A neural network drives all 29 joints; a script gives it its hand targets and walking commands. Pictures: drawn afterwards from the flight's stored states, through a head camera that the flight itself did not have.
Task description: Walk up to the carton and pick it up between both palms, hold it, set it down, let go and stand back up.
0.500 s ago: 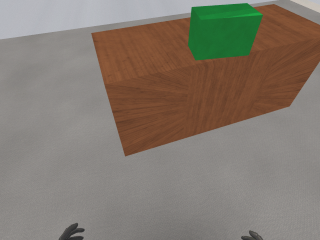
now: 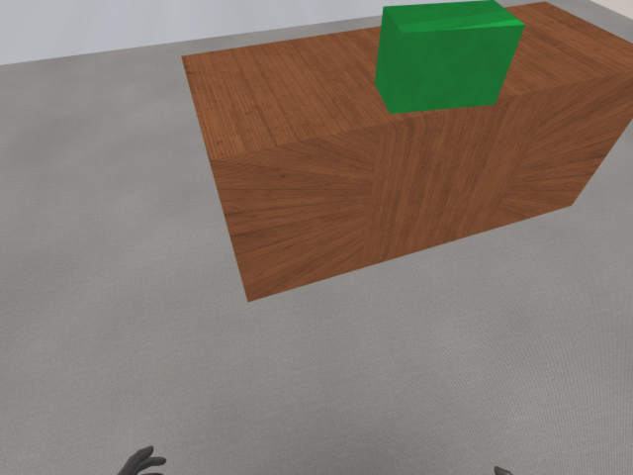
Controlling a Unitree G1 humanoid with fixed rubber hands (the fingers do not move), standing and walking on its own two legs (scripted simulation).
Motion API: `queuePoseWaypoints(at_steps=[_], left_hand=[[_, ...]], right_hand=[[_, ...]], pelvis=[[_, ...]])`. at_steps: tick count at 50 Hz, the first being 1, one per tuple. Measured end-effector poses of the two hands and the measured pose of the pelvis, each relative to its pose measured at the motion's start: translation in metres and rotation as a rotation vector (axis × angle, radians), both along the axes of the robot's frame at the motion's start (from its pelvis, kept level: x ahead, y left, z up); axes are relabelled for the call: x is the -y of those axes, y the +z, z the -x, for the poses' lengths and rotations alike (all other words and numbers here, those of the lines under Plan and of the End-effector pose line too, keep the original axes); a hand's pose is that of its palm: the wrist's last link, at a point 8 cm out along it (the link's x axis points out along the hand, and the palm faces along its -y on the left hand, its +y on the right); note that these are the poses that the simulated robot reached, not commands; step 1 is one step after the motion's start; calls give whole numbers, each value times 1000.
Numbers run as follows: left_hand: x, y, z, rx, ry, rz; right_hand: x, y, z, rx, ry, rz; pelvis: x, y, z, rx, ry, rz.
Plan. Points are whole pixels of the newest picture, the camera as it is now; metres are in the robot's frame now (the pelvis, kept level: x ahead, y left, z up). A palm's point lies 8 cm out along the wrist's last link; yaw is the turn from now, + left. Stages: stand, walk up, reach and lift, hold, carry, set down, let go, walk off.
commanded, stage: stand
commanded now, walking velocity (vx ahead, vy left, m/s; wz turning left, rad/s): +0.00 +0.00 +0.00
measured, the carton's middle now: (441, 57) +1.10 -0.32 +0.00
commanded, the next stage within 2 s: none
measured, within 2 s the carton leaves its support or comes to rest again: neither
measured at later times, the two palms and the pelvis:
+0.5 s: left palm out of the picture +0.08 +0.26 -0.10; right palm out of the picture +0.07 -0.25 -0.12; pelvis -0.01 +0.00 +0.01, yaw +0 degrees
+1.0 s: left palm out of the picture +0.08 +0.26 -0.10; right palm out of the picture +0.06 -0.25 -0.12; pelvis -0.01 +0.00 +0.01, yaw +0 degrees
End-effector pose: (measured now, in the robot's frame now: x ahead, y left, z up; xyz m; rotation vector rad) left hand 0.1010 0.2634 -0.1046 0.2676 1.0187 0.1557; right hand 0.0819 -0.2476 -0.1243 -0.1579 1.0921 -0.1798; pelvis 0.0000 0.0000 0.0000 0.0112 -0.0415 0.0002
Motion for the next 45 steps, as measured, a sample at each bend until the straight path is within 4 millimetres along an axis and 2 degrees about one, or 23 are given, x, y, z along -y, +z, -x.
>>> queuePoseWaypoints(at_steps=[26, 45], left_hand=[[3, 2, 21, -39, 9, -3], [-1, 1, 21, -58, 9, 4]], right_hand=[[3, 2, 17, -18, 0, -12], [-1, 3, 21, -50, 0, -12]], pelvis=[[4, 5, 13, -4, 0, -6], [0, 8, 11, -21, 0, 1]])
